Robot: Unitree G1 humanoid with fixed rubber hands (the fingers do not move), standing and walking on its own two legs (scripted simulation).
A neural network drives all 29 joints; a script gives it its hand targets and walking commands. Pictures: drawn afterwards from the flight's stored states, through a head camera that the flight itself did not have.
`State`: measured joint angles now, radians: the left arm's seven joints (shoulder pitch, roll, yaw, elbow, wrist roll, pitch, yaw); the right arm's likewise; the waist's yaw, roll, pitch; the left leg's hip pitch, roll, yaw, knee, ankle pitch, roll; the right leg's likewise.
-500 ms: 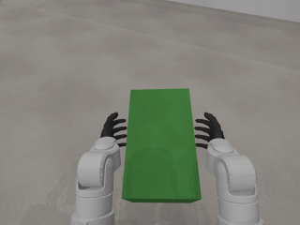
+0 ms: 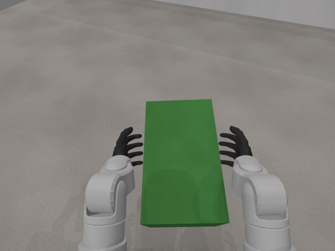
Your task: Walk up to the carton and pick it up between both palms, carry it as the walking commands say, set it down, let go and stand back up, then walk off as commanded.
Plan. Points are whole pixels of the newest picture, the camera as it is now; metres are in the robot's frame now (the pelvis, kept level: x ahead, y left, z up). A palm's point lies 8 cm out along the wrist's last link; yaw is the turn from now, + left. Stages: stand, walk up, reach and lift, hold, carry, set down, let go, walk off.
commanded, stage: carry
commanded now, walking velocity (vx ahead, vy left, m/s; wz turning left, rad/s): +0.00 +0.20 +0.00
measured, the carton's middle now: (180, 163) +0.32 +0.00 +0.01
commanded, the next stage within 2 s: none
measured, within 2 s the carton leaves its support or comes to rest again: neither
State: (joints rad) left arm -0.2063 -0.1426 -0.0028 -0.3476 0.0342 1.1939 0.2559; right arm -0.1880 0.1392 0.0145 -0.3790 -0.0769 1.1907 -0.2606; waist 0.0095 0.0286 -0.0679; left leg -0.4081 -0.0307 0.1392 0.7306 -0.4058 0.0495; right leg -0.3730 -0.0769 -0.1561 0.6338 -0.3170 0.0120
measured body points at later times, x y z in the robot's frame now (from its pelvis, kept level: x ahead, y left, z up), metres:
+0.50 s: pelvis +0.00 +0.14 +0.01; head +0.01 +0.15 +0.46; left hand +0.29 +0.27 +0.10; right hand +0.29 +0.01 +0.10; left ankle +0.01 +0.19 -0.72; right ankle -0.04 +0.02 -0.69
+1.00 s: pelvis -0.03 +0.28 +0.01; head -0.02 +0.30 +0.46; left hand +0.25 +0.42 +0.09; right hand +0.25 +0.16 +0.10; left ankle +0.00 +0.35 -0.72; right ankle -0.08 +0.14 -0.65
